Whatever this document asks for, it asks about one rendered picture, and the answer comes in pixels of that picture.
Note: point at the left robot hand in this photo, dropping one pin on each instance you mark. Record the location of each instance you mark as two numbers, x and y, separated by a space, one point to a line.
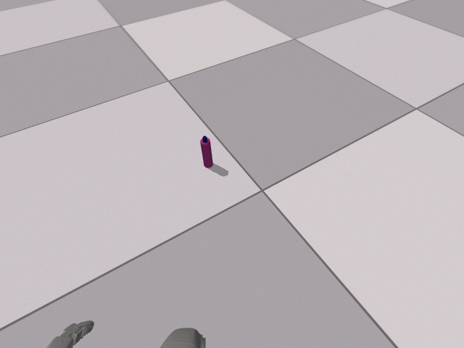
72 335

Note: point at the bottle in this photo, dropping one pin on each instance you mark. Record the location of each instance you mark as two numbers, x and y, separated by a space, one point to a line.
206 152

